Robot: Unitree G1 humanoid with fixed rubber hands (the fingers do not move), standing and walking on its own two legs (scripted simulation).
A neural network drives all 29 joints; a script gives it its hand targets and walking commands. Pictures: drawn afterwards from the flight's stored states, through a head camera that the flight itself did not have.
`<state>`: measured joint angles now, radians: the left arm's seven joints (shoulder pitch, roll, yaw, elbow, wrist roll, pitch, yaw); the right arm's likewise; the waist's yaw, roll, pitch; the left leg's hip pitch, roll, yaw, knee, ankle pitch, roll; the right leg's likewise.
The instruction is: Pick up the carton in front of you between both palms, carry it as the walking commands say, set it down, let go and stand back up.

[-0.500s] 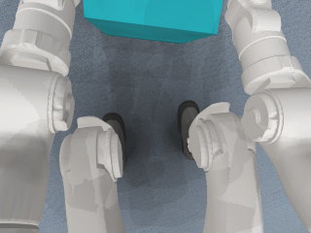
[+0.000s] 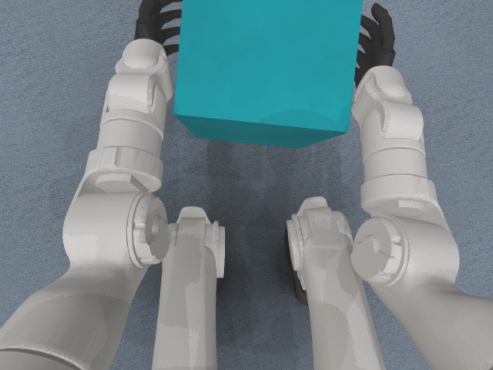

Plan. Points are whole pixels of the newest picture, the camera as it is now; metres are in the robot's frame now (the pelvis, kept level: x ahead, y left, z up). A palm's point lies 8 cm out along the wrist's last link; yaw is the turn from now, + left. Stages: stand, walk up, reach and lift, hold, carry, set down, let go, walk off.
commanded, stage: reach and lift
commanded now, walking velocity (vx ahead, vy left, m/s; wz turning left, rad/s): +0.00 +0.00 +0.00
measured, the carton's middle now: (260, 72) +0.53 -0.02 -0.15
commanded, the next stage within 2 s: none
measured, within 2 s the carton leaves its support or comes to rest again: neither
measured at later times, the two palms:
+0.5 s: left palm (100, 19) +0.50 +0.13 +0.07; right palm (449, 36) +0.47 -0.16 +0.07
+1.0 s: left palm out of the picture +0.44 +0.14 +0.23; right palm out of the picture +0.43 -0.16 +0.23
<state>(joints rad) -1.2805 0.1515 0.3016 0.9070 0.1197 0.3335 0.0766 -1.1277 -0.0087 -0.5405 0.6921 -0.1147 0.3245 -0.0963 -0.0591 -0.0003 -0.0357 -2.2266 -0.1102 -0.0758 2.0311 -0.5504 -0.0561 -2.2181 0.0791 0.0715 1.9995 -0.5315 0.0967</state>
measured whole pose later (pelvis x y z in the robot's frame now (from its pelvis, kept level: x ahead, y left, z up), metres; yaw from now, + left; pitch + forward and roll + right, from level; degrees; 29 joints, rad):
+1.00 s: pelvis +0.07 +0.00 +0.26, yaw +1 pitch +27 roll +0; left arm -0.57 -0.10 0.36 0.64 0.21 0.33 0.05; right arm -0.53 0.13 -0.41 0.57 -0.21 0.33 -0.03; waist -0.03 0.01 -0.23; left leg -1.15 -0.09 -0.12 1.12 -0.43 -0.03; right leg -1.15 0.07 0.13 1.11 -0.42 0.05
